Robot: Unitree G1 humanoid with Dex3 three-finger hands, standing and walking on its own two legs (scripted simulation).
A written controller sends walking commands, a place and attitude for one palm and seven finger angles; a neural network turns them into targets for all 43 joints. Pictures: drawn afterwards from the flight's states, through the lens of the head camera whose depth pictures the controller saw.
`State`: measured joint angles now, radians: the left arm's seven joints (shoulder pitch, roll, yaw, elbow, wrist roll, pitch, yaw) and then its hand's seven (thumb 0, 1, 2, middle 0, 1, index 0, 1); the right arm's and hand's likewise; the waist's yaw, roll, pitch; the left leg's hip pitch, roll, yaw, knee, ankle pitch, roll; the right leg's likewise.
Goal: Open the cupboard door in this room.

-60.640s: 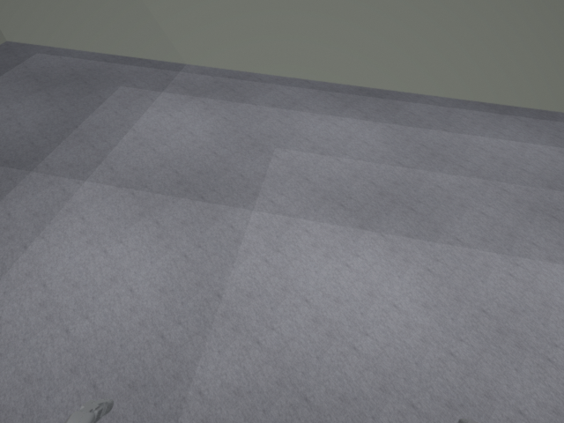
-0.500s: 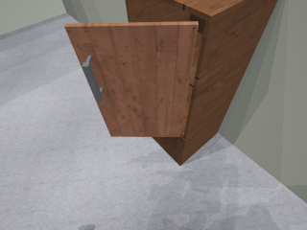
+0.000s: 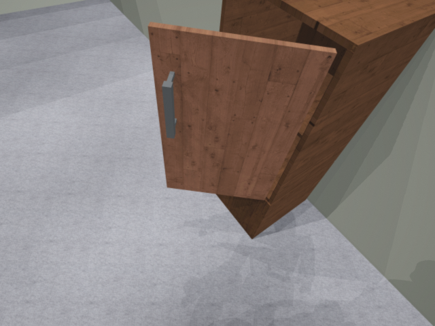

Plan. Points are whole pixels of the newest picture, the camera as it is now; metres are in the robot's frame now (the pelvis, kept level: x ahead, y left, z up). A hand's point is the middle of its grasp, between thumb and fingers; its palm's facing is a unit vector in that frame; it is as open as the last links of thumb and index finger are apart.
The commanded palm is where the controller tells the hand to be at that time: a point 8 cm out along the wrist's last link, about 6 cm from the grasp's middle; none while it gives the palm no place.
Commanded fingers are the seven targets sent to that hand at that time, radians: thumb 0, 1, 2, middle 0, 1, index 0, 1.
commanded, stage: come to a stop and stand still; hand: left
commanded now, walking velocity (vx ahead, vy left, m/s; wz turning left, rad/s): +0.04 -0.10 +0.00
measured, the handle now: (171, 106) +0.56 +0.16 +0.04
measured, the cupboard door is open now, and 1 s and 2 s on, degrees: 48 48 48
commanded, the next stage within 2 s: look again from close up in 1.44 s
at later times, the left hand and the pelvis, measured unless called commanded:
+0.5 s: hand out of the picture -0.01 +0.10 -0.18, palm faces +0.03 -0.98 -0.20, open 7.3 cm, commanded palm none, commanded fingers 0.00 0.90 0.90 -0.20 -0.30 -0.20 -0.30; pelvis -0.02 -0.07 +0.00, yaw +1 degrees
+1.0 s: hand out of the picture -0.02 +0.06 -0.18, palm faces +0.09 -0.99 -0.15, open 7.4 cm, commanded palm none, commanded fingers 0.00 0.90 0.90 -0.20 -0.30 -0.20 -0.30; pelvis +0.01 -0.09 +0.00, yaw +1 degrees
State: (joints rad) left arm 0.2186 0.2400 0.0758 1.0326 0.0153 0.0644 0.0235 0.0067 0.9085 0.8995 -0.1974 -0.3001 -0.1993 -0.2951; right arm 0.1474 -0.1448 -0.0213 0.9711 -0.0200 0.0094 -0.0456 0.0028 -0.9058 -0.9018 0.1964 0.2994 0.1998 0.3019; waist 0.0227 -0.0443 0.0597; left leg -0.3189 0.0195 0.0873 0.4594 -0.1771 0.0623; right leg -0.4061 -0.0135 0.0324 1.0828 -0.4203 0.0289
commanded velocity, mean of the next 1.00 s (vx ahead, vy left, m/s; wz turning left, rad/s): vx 0.01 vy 0.00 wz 0.00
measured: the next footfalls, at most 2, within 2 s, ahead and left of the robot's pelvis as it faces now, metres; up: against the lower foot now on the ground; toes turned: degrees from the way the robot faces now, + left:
right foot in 0.28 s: -0.04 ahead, -0.17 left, +0.00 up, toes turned -3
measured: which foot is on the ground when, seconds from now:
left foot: down 0.00-1.00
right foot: up 0.00-0.26, down 0.28-1.00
